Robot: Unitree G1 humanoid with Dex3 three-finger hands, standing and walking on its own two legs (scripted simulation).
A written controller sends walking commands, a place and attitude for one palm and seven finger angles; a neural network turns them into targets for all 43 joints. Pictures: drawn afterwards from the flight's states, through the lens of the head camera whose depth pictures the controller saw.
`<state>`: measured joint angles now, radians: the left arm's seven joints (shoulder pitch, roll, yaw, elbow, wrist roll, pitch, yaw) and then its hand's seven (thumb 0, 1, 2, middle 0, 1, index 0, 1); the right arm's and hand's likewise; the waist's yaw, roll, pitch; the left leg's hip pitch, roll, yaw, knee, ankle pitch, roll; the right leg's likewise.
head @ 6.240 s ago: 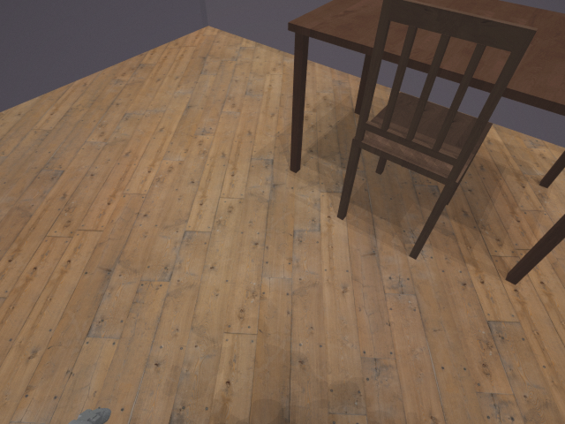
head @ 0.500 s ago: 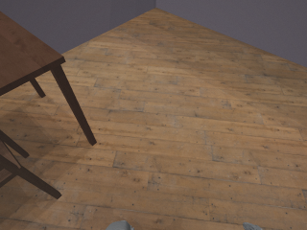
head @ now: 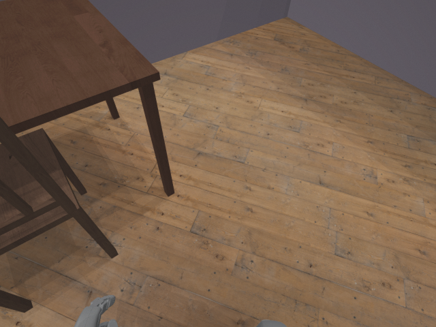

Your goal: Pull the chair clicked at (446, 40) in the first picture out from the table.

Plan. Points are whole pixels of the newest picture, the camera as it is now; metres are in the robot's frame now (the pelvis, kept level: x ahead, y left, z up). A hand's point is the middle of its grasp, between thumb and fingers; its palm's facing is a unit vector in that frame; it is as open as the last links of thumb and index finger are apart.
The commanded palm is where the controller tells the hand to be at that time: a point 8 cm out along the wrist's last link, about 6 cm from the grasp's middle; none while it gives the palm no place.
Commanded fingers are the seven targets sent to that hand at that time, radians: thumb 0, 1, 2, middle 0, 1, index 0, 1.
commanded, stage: turn to face it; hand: left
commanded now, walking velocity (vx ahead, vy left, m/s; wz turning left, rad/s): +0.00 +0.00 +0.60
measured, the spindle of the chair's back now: out of the picture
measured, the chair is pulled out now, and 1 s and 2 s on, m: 0.00 0.00 0.00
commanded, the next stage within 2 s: take the last steps up to it in 1.04 s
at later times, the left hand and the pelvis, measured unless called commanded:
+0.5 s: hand out of the picture -0.04 +0.20 -0.17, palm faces +0.35 -0.90 -0.27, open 7.4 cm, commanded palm none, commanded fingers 0.00 0.90 0.90 -0.20 -0.30 -0.20 -0.30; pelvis -0.02 -0.01 -0.01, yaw +20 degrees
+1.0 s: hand out of the picture -0.06 +0.23 -0.15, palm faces +0.54 -0.80 -0.27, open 7.4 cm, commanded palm none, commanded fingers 0.00 0.90 0.90 -0.20 -0.30 -0.20 -0.30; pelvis -0.04 +0.00 +0.00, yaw +32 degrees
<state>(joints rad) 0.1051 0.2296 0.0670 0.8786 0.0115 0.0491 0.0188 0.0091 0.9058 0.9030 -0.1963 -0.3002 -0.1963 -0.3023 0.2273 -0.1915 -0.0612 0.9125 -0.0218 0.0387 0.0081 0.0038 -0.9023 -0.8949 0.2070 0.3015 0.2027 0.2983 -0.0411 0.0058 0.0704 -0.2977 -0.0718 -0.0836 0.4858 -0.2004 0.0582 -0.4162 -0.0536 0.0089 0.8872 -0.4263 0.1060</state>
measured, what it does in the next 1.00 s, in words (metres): steps on the spot, turning left: right foot, then left foot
